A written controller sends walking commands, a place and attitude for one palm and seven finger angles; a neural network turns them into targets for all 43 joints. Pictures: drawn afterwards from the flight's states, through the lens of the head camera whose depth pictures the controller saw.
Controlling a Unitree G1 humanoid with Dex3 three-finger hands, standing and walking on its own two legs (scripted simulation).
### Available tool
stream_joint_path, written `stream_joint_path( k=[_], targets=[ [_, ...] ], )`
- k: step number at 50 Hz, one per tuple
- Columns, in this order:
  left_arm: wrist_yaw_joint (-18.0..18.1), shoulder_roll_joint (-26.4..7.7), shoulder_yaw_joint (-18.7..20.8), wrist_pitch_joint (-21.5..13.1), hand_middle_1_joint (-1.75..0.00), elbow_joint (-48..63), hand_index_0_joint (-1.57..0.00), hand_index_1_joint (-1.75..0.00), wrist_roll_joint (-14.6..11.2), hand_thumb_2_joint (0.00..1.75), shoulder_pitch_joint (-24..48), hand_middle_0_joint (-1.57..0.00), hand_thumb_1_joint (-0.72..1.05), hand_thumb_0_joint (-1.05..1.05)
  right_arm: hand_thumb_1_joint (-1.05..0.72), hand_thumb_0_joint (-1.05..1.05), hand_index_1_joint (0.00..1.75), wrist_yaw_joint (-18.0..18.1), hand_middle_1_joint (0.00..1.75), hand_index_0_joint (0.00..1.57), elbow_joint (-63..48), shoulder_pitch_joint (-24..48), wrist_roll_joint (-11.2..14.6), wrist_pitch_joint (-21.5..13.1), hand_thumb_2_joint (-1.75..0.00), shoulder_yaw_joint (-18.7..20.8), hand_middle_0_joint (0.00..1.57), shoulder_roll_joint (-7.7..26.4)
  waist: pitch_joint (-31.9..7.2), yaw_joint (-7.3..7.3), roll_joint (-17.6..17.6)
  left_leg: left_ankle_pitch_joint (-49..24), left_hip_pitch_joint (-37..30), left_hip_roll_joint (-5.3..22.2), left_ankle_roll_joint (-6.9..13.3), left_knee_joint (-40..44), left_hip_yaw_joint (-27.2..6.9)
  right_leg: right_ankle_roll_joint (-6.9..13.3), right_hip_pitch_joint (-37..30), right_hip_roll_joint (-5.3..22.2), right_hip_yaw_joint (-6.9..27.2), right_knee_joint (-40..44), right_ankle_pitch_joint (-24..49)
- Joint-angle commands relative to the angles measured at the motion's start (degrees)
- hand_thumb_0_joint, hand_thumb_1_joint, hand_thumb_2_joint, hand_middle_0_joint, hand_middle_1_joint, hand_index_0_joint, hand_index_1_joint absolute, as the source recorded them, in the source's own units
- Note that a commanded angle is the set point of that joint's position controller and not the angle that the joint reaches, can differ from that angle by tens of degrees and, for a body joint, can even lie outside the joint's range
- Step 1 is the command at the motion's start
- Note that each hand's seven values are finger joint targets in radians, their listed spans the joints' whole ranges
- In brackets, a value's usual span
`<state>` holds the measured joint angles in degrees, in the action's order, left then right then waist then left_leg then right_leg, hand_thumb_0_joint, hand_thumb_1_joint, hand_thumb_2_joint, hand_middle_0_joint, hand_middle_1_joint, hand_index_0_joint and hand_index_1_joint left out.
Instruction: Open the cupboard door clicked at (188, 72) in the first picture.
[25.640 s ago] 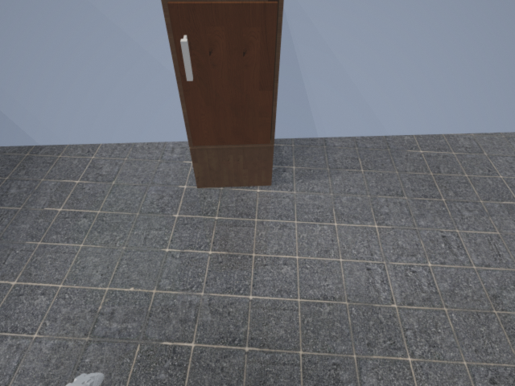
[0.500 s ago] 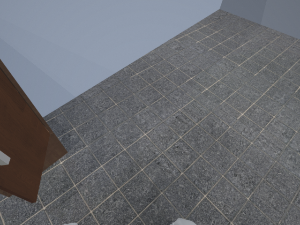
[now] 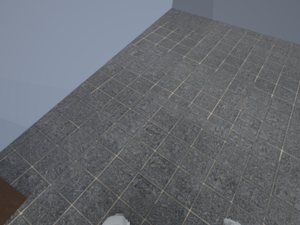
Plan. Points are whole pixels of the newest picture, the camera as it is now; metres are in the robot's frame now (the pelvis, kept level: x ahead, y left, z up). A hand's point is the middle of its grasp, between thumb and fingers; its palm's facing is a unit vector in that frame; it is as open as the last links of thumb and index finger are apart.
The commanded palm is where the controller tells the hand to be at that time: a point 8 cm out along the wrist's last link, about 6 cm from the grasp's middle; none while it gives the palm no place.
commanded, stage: walk to a spot facing it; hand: left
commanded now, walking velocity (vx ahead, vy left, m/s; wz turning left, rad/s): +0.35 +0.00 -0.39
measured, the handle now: out of the picture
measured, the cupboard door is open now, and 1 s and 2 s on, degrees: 51 51 51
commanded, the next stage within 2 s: turn to face it in 1.04 s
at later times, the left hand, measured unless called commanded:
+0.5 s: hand (133, 147) +0.40 +0.09 -0.15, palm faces -0.27 -0.93 -0.23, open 7.3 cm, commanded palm none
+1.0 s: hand (140, 152) +0.39 +0.06 -0.18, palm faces -0.16 -0.98 -0.12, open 7.3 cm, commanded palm none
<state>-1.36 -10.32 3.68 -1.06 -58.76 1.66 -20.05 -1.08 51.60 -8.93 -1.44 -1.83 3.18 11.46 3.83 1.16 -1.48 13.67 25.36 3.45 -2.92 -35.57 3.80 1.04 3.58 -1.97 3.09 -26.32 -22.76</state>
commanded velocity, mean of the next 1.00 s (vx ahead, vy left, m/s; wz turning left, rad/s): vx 0.36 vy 0.00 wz -0.14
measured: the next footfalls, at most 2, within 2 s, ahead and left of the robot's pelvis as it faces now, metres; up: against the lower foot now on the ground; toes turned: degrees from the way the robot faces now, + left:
left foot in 0.02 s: +0.14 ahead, +0.12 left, +0.00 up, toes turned +4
right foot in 0.46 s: +0.29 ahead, -0.16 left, +0.00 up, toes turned -20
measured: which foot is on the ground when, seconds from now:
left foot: up 0.00-0.00, down 0.02-0.46, up 0.48-0.94, down 0.96-1.00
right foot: down 0.00-0.02, up 0.04-0.44, down 0.46-0.94, up 0.96-1.00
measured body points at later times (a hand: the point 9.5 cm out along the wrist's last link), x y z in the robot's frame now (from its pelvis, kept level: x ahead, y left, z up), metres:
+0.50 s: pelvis +0.21 -0.06 -0.01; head +0.25 -0.09 +0.44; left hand +0.41 +0.14 -0.13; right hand +0.04 -0.24 -0.16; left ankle +0.11 +0.11 -0.69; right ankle +0.25 -0.15 -0.73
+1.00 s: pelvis +0.45 -0.11 -0.01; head +0.48 -0.10 +0.43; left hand +0.40 +0.11 -0.17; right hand +0.52 -0.37 -0.14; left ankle +0.56 -0.03 -0.73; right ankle +0.27 -0.15 -0.68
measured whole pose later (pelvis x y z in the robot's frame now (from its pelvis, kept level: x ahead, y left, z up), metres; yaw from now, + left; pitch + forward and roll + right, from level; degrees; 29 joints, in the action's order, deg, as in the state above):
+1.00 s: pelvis +0.45 -0.11 -0.01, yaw -14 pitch -1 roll +0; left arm -0.2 -7.5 1.5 -2.4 -67.1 0.9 -25.4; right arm -0.4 55.9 -4.6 -2.1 -4.2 2.4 10.4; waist 4.5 1.4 -2.1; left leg 11.0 24.1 3.2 3.5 -37.3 8.9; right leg 2.5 7.4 -0.1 -4.2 -53.0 -29.1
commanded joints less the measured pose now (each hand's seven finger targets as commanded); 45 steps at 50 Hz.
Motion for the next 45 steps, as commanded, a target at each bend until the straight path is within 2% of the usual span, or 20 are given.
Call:
stream_joint_path(
  k=[1,2,5,7,10,13,17,19,21,22,23,24,25,27,29,31,37,42,43,45],
  targets=[
    [-0.1,-4.2,1.6,-2.0,-0.30,6.4,-0.20,-0.30,-1.3,0.90,1.9,-0.20,0.90,0.00,-0.90,0.00,0.30,2.5,0.30,0.20,3.1,-25.1,-1.6,-2.7,-0.90,3.7,0.20,17.6,-13.7,-10.04,23.7,12.4,-39.1,24.4,10.5,19.8,-33.7,1.5,32.7,-3.2,-4.5,-36.7,-11.1],
    [-0.1,-5.9,1.7,-2.5,-0.30,7.1,-0.20,-0.30,-0.5,0.90,4.9,-0.20,0.90,0.00,-0.90,0.00,0.30,2.6,0.30,0.20,2.8,-23.2,-1.2,-2.0,-0.90,2.9,0.20,15.9,-11.1,-9.38,15.8,18.1,-32.1,26.4,13.1,22.4,-37.3,2.6,35.4,0.3,0.4,-45.2,-9.9],
    [-1.1,-4.4,1.8,-1.9,-0.30,6.1,-0.20,-0.30,0.2,0.90,8.4,-0.20,0.90,0.00,-0.90,0.00,0.30,2.6,0.30,0.20,0.4,-13.1,-1.0,-2.6,-0.90,0.7,0.20,7.4,0.0,-4.06,9.2,10.5,-15.9,19.8,9.6,24.5,-21.2,1.3,36.5,6.8,-0.6,-50.3,3.9],
    [-1.4,-2.5,1.3,-0.7,-0.30,5.4,-0.20,-0.30,0.4,0.90,6.2,-0.20,0.90,0.00,-0.90,0.00,0.30,2.8,0.30,0.20,1.5,-12.4,-0.6,-3.5,-0.90,0.2,0.20,5.7,-2.0,-2.04,9.1,-3.2,-17.7,16.3,8.4,23.6,-10.1,0.2,35.2,7.4,-1.9,-45.8,7.5],
    [-1.6,-1.0,0.8,0.1,-0.30,6.0,-0.20,-0.30,0.5,0.90,8.2,-0.20,0.90,0.00,-0.90,0.00,0.30,2.6,0.30,0.20,3.3,-14.2,-0.4,-3.4,-0.90,0.4,0.20,4.9,-2.2,-1.76,8.1,-8.9,-18.3,14.7,8.9,24.0,-1.6,-0.5,33.7,8.1,-4.0,-35.3,10.4],
    [-1.7,-0.7,0.2,0.1,-0.30,7.4,-0.20,-0.30,0.4,0.90,12.7,-0.20,0.90,0.00,-0.90,0.00,0.30,2.1,0.30,0.20,4.8,-15.9,-0.6,-2.9,-0.90,0.4,0.20,5.5,-0.3,-2.79,9.4,-8.0,-17.3,14.4,8.6,24.7,2.6,-0.4,30.2,8.0,-6.9,-22.7,12.6],
    [-1.7,-1.8,0.3,0.2,-0.30,8.1,-0.20,-0.30,0.1,0.90,17.3,-0.20,0.90,0.00,-0.90,0.00,0.30,2.0,0.30,0.20,6.1,-17.7,-1.0,-2.3,-0.90,0.1,0.20,6.5,2.0,-3.32,8.6,-7.4,-16.5,15.9,9.0,24.4,3.2,0.6,24.8,6.8,-8.7,-14.5,12.2],
    [-1.5,-2.9,0.5,-0.1,-0.30,7.4,-0.20,-0.30,0.0,0.90,15.8,-0.20,0.90,0.00,-0.90,0.00,0.30,1.8,0.30,0.20,6.9,-17.4,-1.0,-1.8,-0.90,0.3,0.20,7.4,0.8,-1.92,7.0,-9.9,-16.7,16.1,8.2,21.2,3.9,1.6,18.5,5.4,-10.1,-11.4,10.7],
    [-1.0,-5.6,1.2,-0.9,-0.30,3.6,-0.20,-0.30,0.1,0.90,4.6,-0.20,0.90,0.00,-0.90,0.00,0.30,1.7,0.30,0.20,7.5,-16.3,-0.5,-1.6,-0.90,-0.1,0.20,7.6,-4.2,3.69,3.1,-19.9,-13.9,12.2,5.7,6.2,7.8,3.4,2.0,2.4,-11.6,-5.7,10.0],
    [-0.3,-10.1,2.5,-1.8,-0.30,0.7,-0.20,-0.30,0.4,0.90,-4.8,-0.20,0.90,0.00,-0.90,0.00,0.30,1.1,0.30,0.20,7.1,-16.0,0.4,-1.8,-0.90,-0.4,0.20,6.0,-10.0,7.71,-4.9,-15.3,-2.8,7.9,3.5,-10.1,11.3,6.9,-13.9,10.3,-1.1,-1.8,3.3],
    [0.8,-16.6,4.1,-1.9,-0.30,-1.2,-0.20,-0.30,-0.3,0.90,-12.3,-0.20,0.90,0.00,-0.90,0.00,0.30,0.9,0.30,0.20,4.5,-15.0,1.2,-2.0,-0.90,-0.8,0.20,2.4,-14.1,9.40,-19.5,19.9,11.8,-1.0,1.2,-29.2,10.2,13.3,-23.0,26.2,26.5,7.7,5.8],
    [1.4,-16.7,4.0,-1.9,-0.30,-1.2,-0.20,-0.30,-1.2,0.90,-9.6,-0.20,0.90,0.00,-0.90,0.00,0.30,1.2,0.30,0.20,4.5,-11.0,0.8,-1.7,-0.90,0.0,0.20,4.2,-12.1,8.23,-15.8,19.6,16.8,1.0,2.1,-38.2,0.8,13.7,-19.3,27.0,28.1,10.8,8.4],
    [1.7,-13.6,3.1,-1.8,-0.30,0.4,-0.20,-0.30,-1.3,0.90,-4.4,-0.20,0.90,0.00,-0.90,0.00,0.30,1.3,0.30,0.20,4.5,-8.3,0.8,-2.0,-0.90,0.4,0.20,3.9,-8.0,5.98,-10.5,12.8,18.3,3.4,1.9,-40.5,-1.5,13.2,-13.9,25.2,22.8,10.6,12.4],
    [1.8,-7.8,1.2,-2.3,-0.30,2.0,-0.20,-0.30,-1.2,0.90,2.3,-0.20,0.90,0.00,-0.90,0.00,0.30,1.4,0.30,0.20,6.6,-9.2,0.2,-1.2,-0.90,0.2,0.20,2.1,-3.9,1.07,-2.9,6.1,10.5,6.4,1.5,-33.9,-2.5,10.5,0.2,20.4,10.0,12.0,17.4],
    [1.8,-5.7,0.7,-3.1,-0.30,1.8,-0.20,-0.30,-0.8,0.90,4.3,-0.20,0.90,0.00,-0.90,0.00,0.30,1.2,0.30,0.20,8.9,-13.6,-0.1,0.1,-0.90,0.0,0.20,-0.3,-2.7,-2.02,-4.1,3.4,6.0,6.1,0.8,-28.3,-1.1,9.4,6.0,17.2,3.2,14.3,18.4],
    [1.6,-3.8,0.6,-3.7,-0.30,1.1,-0.20,-0.30,-0.7,0.90,3.1,-0.20,0.90,0.00,-0.90,0.00,0.30,0.9,0.30,0.20,8.7,-13.1,-0.2,0.6,-0.90,0.1,0.20,-1.2,-0.8,-2.60,-4.0,1.1,6.5,5.7,0.4,-24.1,-0.4,9.5,7.2,16.2,1.6,16.0,18.5],
    [1.6,-4.5,0.1,-4.9,-0.30,-1.9,-0.20,-0.30,-0.8,0.90,-1.7,-0.20,0.90,0.00,-0.90,0.00,0.30,-0.2,0.30,0.20,4.2,-1.5,0.1,-0.3,-0.90,0.3,0.20,-0.2,1.0,-0.79,-3.7,-4.1,13.3,4.8,0.9,-12.4,0.0,10.0,-2.1,16.6,0.4,15.2,26.8],
    [2.1,-6.1,-0.3,-4.6,-0.30,-4.6,-0.20,-0.30,-0.7,0.90,-4.9,-0.20,0.90,0.00,-0.90,0.00,0.30,-0.7,0.30,0.20,2.0,6.0,0.4,-1.1,-0.90,-0.2,0.20,0.7,2.5,0.44,-3.3,-3.0,9.0,1.8,2.8,-3.3,2.6,8.4,-6.7,17.1,-1.2,12.1,39.3],
    [2.2,-6.3,-0.2,-4.6,-0.30,-5.1,-0.20,-0.30,-0.5,0.90,-5.3,-0.20,0.90,0.00,-0.90,0.00,0.30,-0.4,0.30,0.20,2.3,5.5,0.3,-1.3,-0.90,-0.1,0.20,1.0,2.0,-0.25,-2.1,-1.4,5.0,0.8,3.5,-1.1,3.4,8.2,-6.6,17.4,-1.3,9.0,45.2],
    [2.2,-7.4,0.0,-4.4,-0.30,-5.0,-0.20,-0.30,-0.9,0.90,-3.7,-0.20,0.90,0.00,-0.90,0.00,0.30,0.5,0.30,0.20,5.4,-4.2,0.0,-1.7,-0.90,0.2,0.20,2.6,-2.1,-5.37,-2.4,-3.6,-9.7,-3.4,5.0,3.4,6.7,6.1,-2.8,14.5,-5.4,-1.8,55.1]
  ],
)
